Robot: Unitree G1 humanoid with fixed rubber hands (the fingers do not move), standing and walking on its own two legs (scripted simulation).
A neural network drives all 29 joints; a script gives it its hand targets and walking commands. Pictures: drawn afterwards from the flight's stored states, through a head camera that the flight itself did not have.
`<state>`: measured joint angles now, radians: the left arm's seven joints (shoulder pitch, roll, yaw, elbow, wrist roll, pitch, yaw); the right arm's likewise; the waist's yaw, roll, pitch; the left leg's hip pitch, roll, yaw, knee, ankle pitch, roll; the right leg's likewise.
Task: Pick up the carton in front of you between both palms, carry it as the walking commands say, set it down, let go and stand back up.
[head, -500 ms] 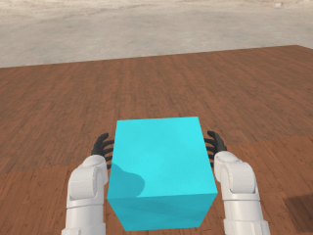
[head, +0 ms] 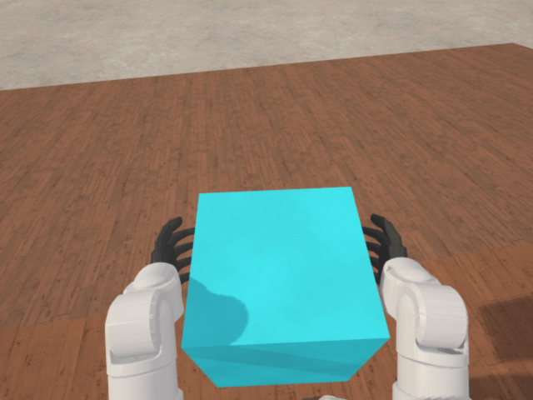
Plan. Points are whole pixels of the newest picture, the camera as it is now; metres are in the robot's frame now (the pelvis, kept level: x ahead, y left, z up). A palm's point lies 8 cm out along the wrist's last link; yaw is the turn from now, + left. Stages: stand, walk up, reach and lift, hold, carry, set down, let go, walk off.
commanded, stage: carry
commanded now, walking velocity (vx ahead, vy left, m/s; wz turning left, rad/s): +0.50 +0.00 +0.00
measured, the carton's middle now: (279, 294) +0.27 -0.01 +0.02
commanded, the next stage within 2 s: none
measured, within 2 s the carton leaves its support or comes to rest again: neither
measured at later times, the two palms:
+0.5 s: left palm (180, 125) +0.60 +0.15 +0.11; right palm (330, 117) +0.60 -0.15 +0.10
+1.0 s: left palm (192, 32) +1.02 +0.16 +0.12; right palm (299, 30) +1.02 -0.14 +0.12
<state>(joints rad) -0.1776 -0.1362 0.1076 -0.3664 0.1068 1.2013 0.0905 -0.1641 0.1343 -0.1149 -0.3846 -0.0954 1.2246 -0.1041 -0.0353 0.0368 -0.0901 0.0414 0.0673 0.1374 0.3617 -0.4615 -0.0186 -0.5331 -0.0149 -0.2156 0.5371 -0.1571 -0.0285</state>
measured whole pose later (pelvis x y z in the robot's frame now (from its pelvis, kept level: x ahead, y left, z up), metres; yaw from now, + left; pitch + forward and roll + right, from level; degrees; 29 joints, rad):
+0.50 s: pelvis +0.32 +0.00 +0.00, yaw +1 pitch +3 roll +1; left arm -0.22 -0.14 0.13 -0.38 0.09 1.20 0.09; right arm -0.19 0.14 -0.12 -0.41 -0.10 1.22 -0.10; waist 0.03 -0.01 -0.06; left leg -0.57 0.04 0.20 0.55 -0.06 0.05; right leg 0.08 -0.02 -0.19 0.32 -0.45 -0.02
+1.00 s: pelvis +0.64 +0.01 -0.01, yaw +2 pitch +5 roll +1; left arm -0.76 0.01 0.25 0.11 0.06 1.22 0.13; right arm -0.75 0.00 -0.21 0.12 -0.05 1.22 -0.14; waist -0.02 -0.01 0.01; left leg -0.12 -0.01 0.18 0.56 -0.51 0.04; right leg -0.54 -0.01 -0.13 0.50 0.03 -0.08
